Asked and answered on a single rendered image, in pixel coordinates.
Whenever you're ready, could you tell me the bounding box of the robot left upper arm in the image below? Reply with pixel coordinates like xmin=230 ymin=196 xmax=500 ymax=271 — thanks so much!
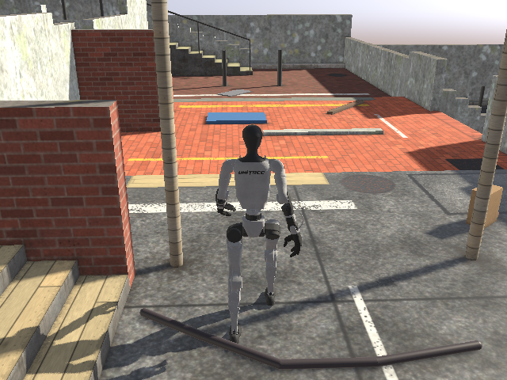
xmin=217 ymin=159 xmax=237 ymax=200

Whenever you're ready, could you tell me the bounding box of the left robot hand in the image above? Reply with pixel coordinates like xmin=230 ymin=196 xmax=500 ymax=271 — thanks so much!
xmin=217 ymin=203 xmax=236 ymax=216

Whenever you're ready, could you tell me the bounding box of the humanoid robot torso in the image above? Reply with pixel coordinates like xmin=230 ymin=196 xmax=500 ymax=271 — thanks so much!
xmin=234 ymin=155 xmax=271 ymax=238

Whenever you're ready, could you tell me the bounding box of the robot right upper arm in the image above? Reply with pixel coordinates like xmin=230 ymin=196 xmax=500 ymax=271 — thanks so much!
xmin=269 ymin=159 xmax=289 ymax=204

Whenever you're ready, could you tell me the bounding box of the left robot shin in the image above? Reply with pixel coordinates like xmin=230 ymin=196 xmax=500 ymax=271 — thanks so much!
xmin=228 ymin=276 xmax=241 ymax=334

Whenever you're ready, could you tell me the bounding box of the right robot hand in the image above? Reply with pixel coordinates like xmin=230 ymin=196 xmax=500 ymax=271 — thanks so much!
xmin=284 ymin=232 xmax=302 ymax=257

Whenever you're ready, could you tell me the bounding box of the right robot forearm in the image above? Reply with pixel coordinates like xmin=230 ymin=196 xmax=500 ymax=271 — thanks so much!
xmin=281 ymin=192 xmax=299 ymax=234

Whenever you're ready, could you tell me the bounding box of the left robot forearm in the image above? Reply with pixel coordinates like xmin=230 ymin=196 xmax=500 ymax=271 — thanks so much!
xmin=215 ymin=189 xmax=226 ymax=209

